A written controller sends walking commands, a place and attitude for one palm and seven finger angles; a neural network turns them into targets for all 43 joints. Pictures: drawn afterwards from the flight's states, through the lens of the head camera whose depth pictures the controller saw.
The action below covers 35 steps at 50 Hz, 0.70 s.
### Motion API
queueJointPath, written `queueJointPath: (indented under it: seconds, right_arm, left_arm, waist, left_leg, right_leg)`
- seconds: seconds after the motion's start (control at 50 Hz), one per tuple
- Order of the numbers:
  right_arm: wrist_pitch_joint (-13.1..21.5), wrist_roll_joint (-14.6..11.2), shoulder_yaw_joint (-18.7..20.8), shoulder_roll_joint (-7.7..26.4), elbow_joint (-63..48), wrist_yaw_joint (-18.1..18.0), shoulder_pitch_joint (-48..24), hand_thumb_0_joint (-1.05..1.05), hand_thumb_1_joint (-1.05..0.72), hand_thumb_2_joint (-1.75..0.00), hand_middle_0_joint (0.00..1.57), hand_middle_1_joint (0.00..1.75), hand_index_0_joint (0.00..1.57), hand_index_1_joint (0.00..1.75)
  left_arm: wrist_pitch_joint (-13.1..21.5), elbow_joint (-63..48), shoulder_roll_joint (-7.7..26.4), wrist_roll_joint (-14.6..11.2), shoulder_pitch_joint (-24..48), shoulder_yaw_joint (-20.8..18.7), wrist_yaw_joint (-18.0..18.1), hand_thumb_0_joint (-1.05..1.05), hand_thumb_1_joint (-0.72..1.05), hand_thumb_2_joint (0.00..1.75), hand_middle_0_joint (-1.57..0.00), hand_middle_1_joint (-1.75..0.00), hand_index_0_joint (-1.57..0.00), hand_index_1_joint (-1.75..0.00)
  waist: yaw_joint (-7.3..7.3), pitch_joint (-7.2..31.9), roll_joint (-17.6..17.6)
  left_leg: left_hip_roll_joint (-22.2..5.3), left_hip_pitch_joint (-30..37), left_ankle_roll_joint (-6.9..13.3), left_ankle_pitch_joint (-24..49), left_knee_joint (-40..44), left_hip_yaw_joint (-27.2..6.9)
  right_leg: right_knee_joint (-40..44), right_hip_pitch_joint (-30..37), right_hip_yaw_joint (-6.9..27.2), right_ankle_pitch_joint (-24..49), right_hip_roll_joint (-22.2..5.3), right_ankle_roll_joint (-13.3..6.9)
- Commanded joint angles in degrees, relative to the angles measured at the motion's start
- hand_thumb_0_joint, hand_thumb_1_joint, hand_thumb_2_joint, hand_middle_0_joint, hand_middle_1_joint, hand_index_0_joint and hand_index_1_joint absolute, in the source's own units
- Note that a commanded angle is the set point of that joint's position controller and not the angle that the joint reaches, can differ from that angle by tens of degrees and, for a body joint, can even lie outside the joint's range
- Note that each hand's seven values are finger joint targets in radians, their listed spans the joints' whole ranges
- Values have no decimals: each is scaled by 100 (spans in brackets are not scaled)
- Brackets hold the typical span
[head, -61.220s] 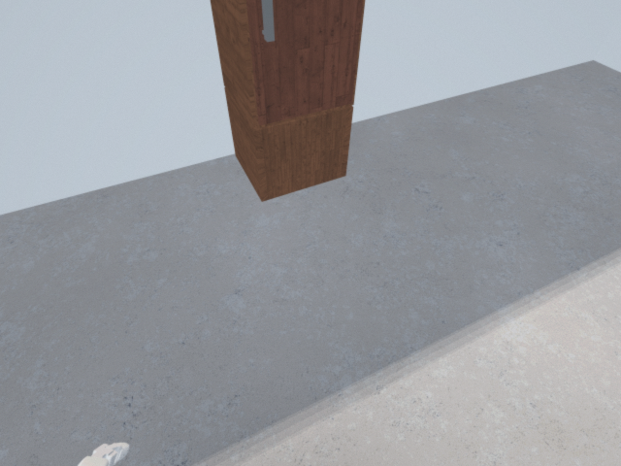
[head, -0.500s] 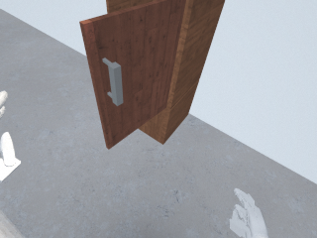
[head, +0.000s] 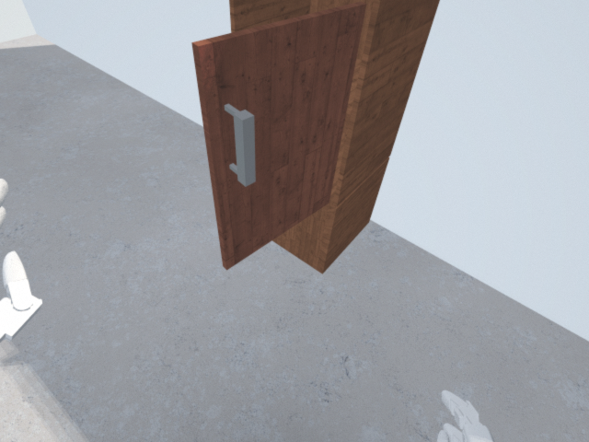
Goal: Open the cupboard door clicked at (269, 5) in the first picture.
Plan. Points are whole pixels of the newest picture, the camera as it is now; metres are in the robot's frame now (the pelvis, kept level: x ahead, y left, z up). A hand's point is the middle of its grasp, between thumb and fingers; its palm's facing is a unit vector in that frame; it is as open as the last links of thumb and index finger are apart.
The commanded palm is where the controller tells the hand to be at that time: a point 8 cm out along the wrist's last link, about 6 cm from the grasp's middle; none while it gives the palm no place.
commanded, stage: stop stepping back and stand still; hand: left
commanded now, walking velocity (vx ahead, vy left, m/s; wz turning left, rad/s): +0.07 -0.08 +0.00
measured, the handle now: (238, 145) +0.62 +0.13 +0.07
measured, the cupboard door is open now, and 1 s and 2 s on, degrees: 81 81 81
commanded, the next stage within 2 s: let the arm hang, fingers relaxed in 0.12 s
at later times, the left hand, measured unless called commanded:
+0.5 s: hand out of the picture +0.08 +0.16 -0.16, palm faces +0.02 -0.99 -0.17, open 7.4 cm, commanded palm none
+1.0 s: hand out of the picture +0.01 +0.22 -0.15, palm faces +0.08 -0.95 -0.30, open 7.3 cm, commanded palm none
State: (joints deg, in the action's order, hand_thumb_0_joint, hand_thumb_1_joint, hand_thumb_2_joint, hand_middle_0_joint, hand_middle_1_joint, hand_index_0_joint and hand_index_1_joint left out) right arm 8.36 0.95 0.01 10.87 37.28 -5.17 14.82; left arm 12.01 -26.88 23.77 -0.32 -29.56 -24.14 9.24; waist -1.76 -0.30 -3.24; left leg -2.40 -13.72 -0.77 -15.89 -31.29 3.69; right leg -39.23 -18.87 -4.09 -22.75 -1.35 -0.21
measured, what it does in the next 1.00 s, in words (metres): stands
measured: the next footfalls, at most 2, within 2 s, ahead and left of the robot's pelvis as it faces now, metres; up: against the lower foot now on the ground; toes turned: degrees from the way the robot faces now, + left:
none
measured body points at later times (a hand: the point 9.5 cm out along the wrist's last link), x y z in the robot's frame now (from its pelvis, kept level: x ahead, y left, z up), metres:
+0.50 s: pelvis -0.01 +0.00 -0.01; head +0.03 -0.01 +0.43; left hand +0.08 +0.21 -0.14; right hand +0.09 -0.24 -0.16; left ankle +0.00 +0.12 -0.73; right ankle +0.01 -0.09 -0.74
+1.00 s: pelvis -0.02 +0.00 +0.01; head -0.01 -0.02 +0.46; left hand +0.01 +0.27 -0.12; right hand +0.02 -0.26 -0.15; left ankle -0.02 +0.11 -0.73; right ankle +0.01 -0.09 -0.73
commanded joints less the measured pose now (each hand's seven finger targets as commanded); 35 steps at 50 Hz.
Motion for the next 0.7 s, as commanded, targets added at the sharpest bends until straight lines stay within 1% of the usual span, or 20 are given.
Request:
queueJointPath:
  seconds: [0.0,0.04,0.08,0.12,0.18,0.2,0.22,0.26,0.28,0.3,0.34,0.38,0.42,0.44,0.46,0.48,0.5,0.58,0.62,0.68]
  right_arm:
    - [323,-40,209,799,-830,49,-573,0,-90,-90,20,30,20,30]
    - [280,-96,242,829,-852,94,-592,0,-90,-90,20,30,20,30]
    - [225,-98,234,736,-902,131,-587,0,-90,-90,20,30,20,30]
    - [159,-130,297,715,-778,137,-512,0,-90,-90,20,30,20,30]
    - [101,-119,176,649,-835,137,-683,0,-90,-90,20,30,20,30]
    - [83,-30,457,1158,531,691,-367,0,-90,-90,20,30,20,30]
    - [-315,-82,369,779,445,665,154,0,-90,-90,20,30,20,30]
    - [-451,42,320,1133,227,587,-38,0,-90,-90,20,30,20,30]
    - [-505,131,310,1272,96,533,-10,0,-90,-90,20,30,20,30]
    - [-519,192,273,1323,22,477,-128,0,-90,-90,20,30,20,30]
    - [-507,288,265,1278,165,403,-122,0,-90,-90,20,30,20,30]
    - [-592,237,226,1240,344,379,-282,0,-90,-90,20,30,20,30]
    - [-696,100,198,1174,510,405,-596,0,-90,-90,20,30,20,30]
    - [-736,15,179,869,590,435,-510,0,-90,-90,20,30,20,30]
    - [-803,-47,133,629,630,455,-327,0,-90,-90,20,30,20,30]
    - [-853,-22,138,605,832,467,-105,0,-90,-90,20,30,20,30]
    - [-891,-1,167,562,1010,457,-127,0,-90,-90,20,30,20,30]
    - [-885,-10,258,586,1462,391,152,0,-90,-90,20,30,20,30]
    - [-860,-1,238,629,1663,373,146,0,-90,-90,20,30,20,30]
    - [-871,22,231,674,1885,353,-34,0,-90,-90,20,30,20,30]
  left_arm:
    - [363,-1286,1042,-37,-4,-800,92,0,90,90,-20,-30,-20,-30]
    - [313,-1051,945,-70,-92,-678,51,0,90,90,-20,-30,-20,-30]
    - [290,-948,1072,-128,-26,-712,30,0,90,90,-20,-30,-20,-30]
    - [236,-655,1015,-170,-100,-733,35,0,90,90,-20,-30,-20,-30]
    - [250,-927,973,-134,7,-711,55,0,90,90,-20,-30,-20,-30]
    - [-757,3161,-304,439,781,1506,-661,0,90,90,-20,-30,-20,-30]
    - [-1134,3305,-510,268,634,1594,-809,0,90,90,-20,-30,-20,-30]
    - [-1291,3420,-889,165,636,1844,-874,0,90,90,-20,-30,-20,-30]
    - [-1291,3552,-745,177,870,1864,-850,0,90,90,-20,-30,-20,-30]
    - [-1279,3741,-701,181,1032,1895,-849,0,90,90,-20,-30,-20,-30]
    - [-1227,4466,-646,194,1472,1918,-830,0,90,90,-20,-30,-20,-30]
    - [-1217,5227,-536,135,1488,1968,-816,0,90,90,-20,-30,-20,-30]
    - [-1171,6019,-368,132,1016,1986,-838,0,90,90,-20,-30,-20,-30]
    - [-1120,6352,-108,165,900,1991,-818,0,90,90,-20,-30,-20,-30]
    - [-1076,6556,116,168,999,2018,-807,0,90,90,-20,-30,-20,-30]
    - [-1065,6760,99,152,1275,2100,-829,0,90,90,-20,-30,-20,-30]
    - [-1055,6939,-48,149,1474,2109,-826,0,90,90,-20,-30,-20,-30]
    - [-992,7448,-315,114,1637,2027,-740,0,90,90,-20,-30,-20,-30]
    - [-1026,7669,-432,79,1715,2091,-739,0,90,90,-20,-30,-20,-30]
    - [-1086,8037,-453,85,1765,2127,-744,0,90,90,-20,-30,-20,-30]
  waist:
    - [129,67,1471]
    - [114,210,1027]
    - [49,247,-195]
    - [168,342,-734]
    - [113,346,-396]
    - [-296,150,147]
    - [-255,439,255]
    - [-72,178,1507]
    - [-130,296,1039]
    - [-70,318,369]
    - [-53,461,237]
    - [110,568,648]
    - [429,762,904]
    - [370,805,210]
    - [197,695,-337]
    - [47,541,-99]
    - [15,405,-24]
    - [-45,644,95]
    - [-18,543,374]
    - [88,97,622]
  left_leg:
    - [-1124,-434,721,652,1098,-1022]
    - [-662,-804,461,323,471,-458]
    - [21,-1262,171,-538,-600,-54]
    - [105,-1290,116,-998,-1868,-168]
    - [-89,-919,144,-769,-1008,-303]
    - [-333,-1084,150,-319,-1083,-335]
    - [-88,-75,108,737,-461,-367]
    - [-1450,-368,860,2683,773,-2250]
    - [-1811,-423,1317,2980,905,-2743]
    - [-1831,-494,1490,2849,895,-2773]
    - [-1569,162,1437,4734,514,-2471]
    - [-1322,208,1232,4729,473,-1833]
    - [-712,-300,672,2765,177,-1121]
    - [-73,-681,296,1061,-241,-688]
    - [307,-747,67,-516,-522,-421]
    - [319,-374,43,-1077,-697,-336]
    - [304,-225,75,-927,-840,-370]
    - [118,47,138,220,-31,-537]
    - [-111,445,211,1092,499,-713]
    - [-257,265,253,885,766,-792]
  right_leg:
    - [663,556,-140,312,104,67]
    - [1395,1204,197,908,-21,-59]
    - [2021,1123,1905,905,-1070,-612]
    - [2540,905,2450,189,-1582,-939]
    - [2043,921,1559,1769,-1405,-890]
    - [767,275,366,3469,-1571,-765]
    - [421,-203,314,2558,-922,-523]
    - [-1371,-1168,48,-584,-4,75]
    - [-2096,-1181,527,-1066,37,75]
    - [-2273,-1124,822,-1018,-38,95]
    - [-2116,-1232,821,-744,-17,141]
    - [-1147,-560,763,-430,-37,120]
    - [729,905,729,1065,-17,56]
    - [1324,1247,1682,1901,-523,-149]
    - [1927,967,2549,2277,-1327,-477]
    - [2125,539,2534,1898,-1568,-826]
    - [2146,344,2393,1777,-1289,-884]
    - [1651,1125,1660,3437,-932,-648]
    - [1607,927,1254,2879,-574,-411]
    - [1942,837,1112,2055,-402,-246]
